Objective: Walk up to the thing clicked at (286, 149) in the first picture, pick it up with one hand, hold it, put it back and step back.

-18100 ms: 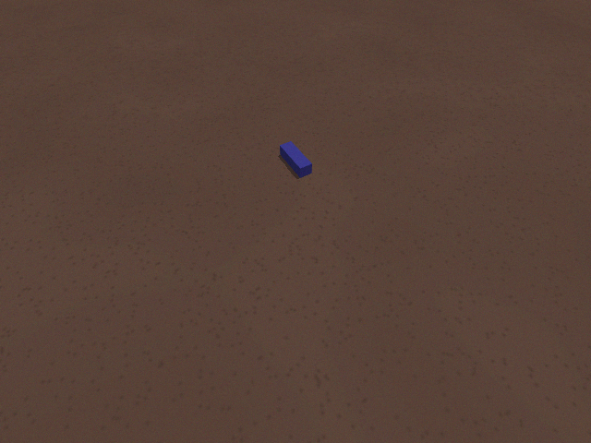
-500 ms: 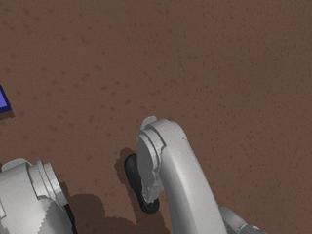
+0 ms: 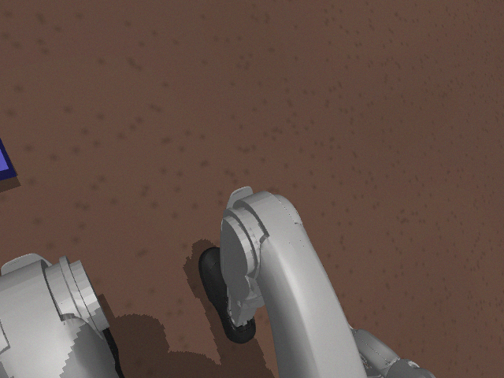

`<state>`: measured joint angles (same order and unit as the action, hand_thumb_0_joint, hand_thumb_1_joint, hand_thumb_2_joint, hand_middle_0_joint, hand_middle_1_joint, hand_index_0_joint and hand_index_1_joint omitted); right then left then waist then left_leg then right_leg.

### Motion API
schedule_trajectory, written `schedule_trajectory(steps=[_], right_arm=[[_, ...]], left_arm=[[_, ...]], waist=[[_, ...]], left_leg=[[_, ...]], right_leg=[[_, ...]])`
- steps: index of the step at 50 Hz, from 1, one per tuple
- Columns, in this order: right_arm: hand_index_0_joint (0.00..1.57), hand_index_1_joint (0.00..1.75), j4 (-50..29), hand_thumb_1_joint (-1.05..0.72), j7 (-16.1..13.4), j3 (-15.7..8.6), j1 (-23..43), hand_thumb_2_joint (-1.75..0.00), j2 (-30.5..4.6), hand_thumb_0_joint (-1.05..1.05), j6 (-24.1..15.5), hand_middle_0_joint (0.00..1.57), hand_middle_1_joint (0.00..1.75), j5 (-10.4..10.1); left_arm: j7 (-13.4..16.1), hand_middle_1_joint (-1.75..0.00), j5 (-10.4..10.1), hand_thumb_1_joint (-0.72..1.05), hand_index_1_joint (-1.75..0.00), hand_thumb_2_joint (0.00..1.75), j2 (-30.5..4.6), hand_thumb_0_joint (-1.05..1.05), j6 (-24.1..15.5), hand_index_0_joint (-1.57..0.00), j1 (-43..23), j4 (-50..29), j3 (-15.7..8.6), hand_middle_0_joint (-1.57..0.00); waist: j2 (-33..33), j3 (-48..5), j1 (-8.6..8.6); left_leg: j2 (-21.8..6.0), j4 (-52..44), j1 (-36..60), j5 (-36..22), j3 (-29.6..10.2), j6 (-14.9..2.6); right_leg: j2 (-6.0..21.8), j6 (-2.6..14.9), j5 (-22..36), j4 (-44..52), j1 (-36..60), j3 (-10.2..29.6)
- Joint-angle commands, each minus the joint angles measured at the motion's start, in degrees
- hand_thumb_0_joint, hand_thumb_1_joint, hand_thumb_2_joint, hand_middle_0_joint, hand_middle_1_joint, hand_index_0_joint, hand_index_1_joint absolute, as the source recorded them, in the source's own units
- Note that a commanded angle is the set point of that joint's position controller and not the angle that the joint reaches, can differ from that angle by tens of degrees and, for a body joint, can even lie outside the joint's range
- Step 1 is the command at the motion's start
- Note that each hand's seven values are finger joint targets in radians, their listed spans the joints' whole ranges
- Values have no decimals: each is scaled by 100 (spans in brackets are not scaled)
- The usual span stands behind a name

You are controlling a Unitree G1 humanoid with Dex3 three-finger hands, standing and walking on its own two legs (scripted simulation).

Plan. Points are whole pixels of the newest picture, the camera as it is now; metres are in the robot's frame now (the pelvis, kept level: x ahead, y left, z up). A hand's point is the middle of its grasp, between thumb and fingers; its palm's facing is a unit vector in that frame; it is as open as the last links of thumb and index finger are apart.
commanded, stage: close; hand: left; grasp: from above
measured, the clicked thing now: out of the picture +0.45 +0.33 -0.27
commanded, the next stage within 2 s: settle in 0.90 s
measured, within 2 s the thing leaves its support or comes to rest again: leaves its support in 1.34 s
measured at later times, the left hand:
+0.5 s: hand out of the picture +0.44 +0.32 -0.24, palm faces -0.44 -0.14 -0.89, open 10.0 cm
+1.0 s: hand out of the picture +0.44 +0.32 -0.24, palm faces -0.43 -0.14 -0.89, open 10.0 cm
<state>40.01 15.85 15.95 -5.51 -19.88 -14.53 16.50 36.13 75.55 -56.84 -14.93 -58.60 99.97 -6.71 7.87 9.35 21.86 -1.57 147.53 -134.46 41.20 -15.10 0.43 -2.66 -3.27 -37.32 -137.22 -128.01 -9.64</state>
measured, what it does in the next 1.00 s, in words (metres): stands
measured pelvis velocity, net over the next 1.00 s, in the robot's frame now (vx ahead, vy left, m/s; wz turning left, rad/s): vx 0.00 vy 0.00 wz -0.01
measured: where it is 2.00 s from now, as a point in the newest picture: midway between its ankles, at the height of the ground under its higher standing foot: (175, 344)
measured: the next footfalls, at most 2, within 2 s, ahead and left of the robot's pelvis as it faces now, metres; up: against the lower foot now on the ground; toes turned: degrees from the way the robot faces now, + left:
none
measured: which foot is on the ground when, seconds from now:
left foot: down 0.00-1.00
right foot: down 0.00-1.00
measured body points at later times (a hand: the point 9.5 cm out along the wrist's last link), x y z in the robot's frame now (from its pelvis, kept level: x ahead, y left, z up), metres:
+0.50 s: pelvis +0.00 +0.00 +0.00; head +0.26 +0.13 +0.34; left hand +0.46 +0.32 -0.19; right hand +0.05 -0.25 -0.05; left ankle +0.06 +0.13 -0.26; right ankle +0.12 -0.12 -0.26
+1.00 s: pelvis +0.00 +0.00 +0.00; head +0.27 +0.13 +0.34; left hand +0.46 +0.32 -0.19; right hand +0.05 -0.25 -0.05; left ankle +0.06 +0.13 -0.26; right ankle +0.12 -0.12 -0.26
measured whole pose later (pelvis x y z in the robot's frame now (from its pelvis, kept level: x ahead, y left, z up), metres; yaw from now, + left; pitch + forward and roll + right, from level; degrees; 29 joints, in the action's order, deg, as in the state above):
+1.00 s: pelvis +0.00 +0.00 +0.00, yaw +0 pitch +26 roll -14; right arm 38.6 15.5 17.6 -5.2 -20.2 -14.9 16.5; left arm 37.2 74.3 -57.6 -14.0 -59.4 100.7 -5.8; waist 8.3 10.2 22.5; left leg -1.7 146.8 -133.8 41.0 -15.3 0.2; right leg -2.9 -3.5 -36.8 -136.0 -127.2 -9.9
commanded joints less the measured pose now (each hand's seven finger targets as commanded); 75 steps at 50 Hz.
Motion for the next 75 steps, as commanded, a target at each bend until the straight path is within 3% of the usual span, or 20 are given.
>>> schedule_trajectory(steps=[1,10,15,18,24,26,30,46,48,50,54,58,60,63,65,66,67,68,72,75], right_arm=[[20,30,24,-89,-40,-538,-1013,-90,-1871,0,0,20,30,-25],[20,30,19,-89,-19,-537,-1004,-90,-1886,0,-41,20,30,-13],[20,30,46,-89,-38,-528,-1008,-90,-1925,0,-36,20,30,-10],[20,30,-4,-89,-24,-530,-1014,-90,-1933,0,-47,20,30,-14],[20,30,0,-89,-49,-544,-1007,-90,-1951,0,-60,20,30,-45],[20,30,-46,-89,-28,-437,-961,-90,-1874,0,-73,20,30,-51],[20,30,-35,-89,-50,-470,-1013,-90,-1910,0,-69,20,30,-73],[20,30,-92,-89,-108,-372,-1039,-90,-1850,0,-13,20,30,-53],[20,30,-93,-89,-92,-358,-1000,-90,-1859,0,-20,20,30,-52],[20,30,-113,-89,-106,-330,-1016,-90,-1914,0,13,20,30,-43],[20,30,-148,-91,-142,-393,-999,-90,-1961,0,34,20,30,-4],[20,30,-125,-91,-145,-415,-1006,-90,-1906,0,43,20,30,-75],[20,30,-133,-91,-116,-456,-1083,-90,-1927,0,38,20,30,-40],[20,30,-94,-91,-120,-610,-1151,-90,-1918,0,67,20,30,-81],[20,30,-97,-91,-75,-667,-1104,-90,-1849,0,60,20,30,-93],[20,30,-46,-91,-65,-705,-1163,-90,-1834,0,80,20,30,-105],[20,30,-80,-90,-61,-800,-1266,-90,-1874,0,87,20,30,-140],[20,30,-19,-91,-75,-885,-1260,-90,-1808,0,110,20,30,-189],[20,30,-5,-90,4,-1058,-1235,-90,-1618,0,177,20,30,-327],[20,30,66,-91,-24,-1255,-1401,-90,-1653,0,293,20,30,-486]], left_arm=[[279,-79,-67,4,-77,69,-1191,0,-16,-48,-1338,-586,-18,-45],[365,-75,-86,15,-72,67,-1104,0,92,-57,-1283,-429,10,-55],[402,-77,-125,20,-74,67,-1274,0,122,-60,-1428,-473,-103,-58],[334,-77,-114,24,-74,67,-1127,0,124,-63,-1352,-427,42,-60],[294,-74,-180,29,-71,66,-1189,0,122,-68,-1417,-538,12,-65],[254,-74,-160,31,-71,68,-1233,0,105,-70,-1315,-411,54,-68],[257,-74,-192,37,-72,71,-1334,0,99,-74,-1432,-539,-58,-72],[232,-79,-215,57,-77,80,-1255,0,93,-88,-1304,-393,58,-87],[220,-76,-229,56,-74,79,-1211,0,100,-89,-1233,-320,107,-87],[275,-78,-241,58,-76,80,-1417,0,74,-90,-1315,-363,-28,-88],[230,-75,-204,47,-74,78,-1369,0,117,-88,-1266,-332,53,-86],[158,-76,-255,43,-75,80,-1512,0,157,-85,-1465,-758,-102,-84],[121,-75,-209,42,-74,78,-1465,0,185,-84,-1388,-756,-102,-82],[131,-74,-199,44,-73,78,-1711,0,176,-86,-1371,-1361,-411,-85],[12,-72,-167,43,-71,75,-1448,0,227,-85,-1320,-1376,-275,-84],[-29,-71,-207,42,-70,74,-1492,0,249,-83,-1263,-1383,-350,-82],[-47,-72,-214,41,-70,74,-1566,0,237,-83,-1477,-2002,-458,-81],[-56,-72,-313,42,-71,76,-1587,0,268,-83,-1143,-2148,-611,-82],[-372,-71,-456,47,-70,72,-685,0,388,-86,-1052,-2462,-94,-84],[-552,-73,-481,45,-72,75,-937,0,481,-85,-1135,-2809,-298,-83]], waist=[[-2997,-3509,265],[-2919,-3444,307],[-3005,-3500,282],[-2988,-3423,366],[-2943,-3432,303],[-2891,-3375,326],[-2961,-3445,291],[-2777,-3392,329],[-2759,-3330,333],[-2807,-3398,324],[-2892,-3257,337],[-3136,-3574,224],[-3143,-3577,296],[-3529,-4000,38],[-3551,-3879,111],[-3389,-3845,148],[-3577,-4199,29],[-3781,-4518,-198],[-3701,-4639,-185],[-3623,-4821,-365]], left_leg=[[-122,-1573,2794,-1195,606,-62],[-128,-1597,2768,-1191,601,-51],[-126,-1669,2750,-1153,583,-47],[-125,-1586,2728,-1200,633,-65],[-123,-1655,2725,-1031,586,-61],[-130,-1623,2718,-1084,580,-57],[-125,-1658,2782,-1115,570,-56],[-135,-1606,2636,-1112,588,-79],[-138,-1604,2681,-1139,555,-64],[-146,-1646,2682,-1176,550,-71],[-134,-1699,2663,-939,592,-64],[-138,-1702,2880,-1164,532,-33],[-130,-1669,2905,-1226,581,-44],[-110,-1726,3128,-1379,630,-1],[-108,-1645,3056,-1416,694,-8],[-101,-1632,2915,-1359,730,-40],[-68,-1673,3095,-1547,752,-29],[-77,-1752,3325,-1619,767,5],[-44,-1789,3292,-1716,831,-9],[-27,-1834,3234,-1729,888,-52]], right_leg=[[-242,403,1369,1124,1897,-663],[-245,394,1405,1148,1940,-647],[-236,416,1332,1179,1929,-652],[-259,395,1431,1198,1999,-616],[-237,403,1233,1236,1870,-642],[-218,393,1309,1176,1976,-624],[-217,400,1303,1199,1937,-631],[-251,386,1333,1259,2078,-619],[-244,380,1353,1209,1993,-649],[-267,383,1371,1277,2113,-649],[-244,398,1186,1283,1995,-614],[-205,408,1347,1198,1963,-643],[-219,401,1431,1188,2009,-626],[-201,449,1485,1167,2029,-593],[-204,458,1524,1132,1910,-571],[-217,444,1512,1194,2015,-530],[-192,454,1627,1213,2054,-527],[-177,498,1637,1231,2156,-479],[-168,503,1748,1229,1897,-454],[-144,527,1714,1332,1876,-335]])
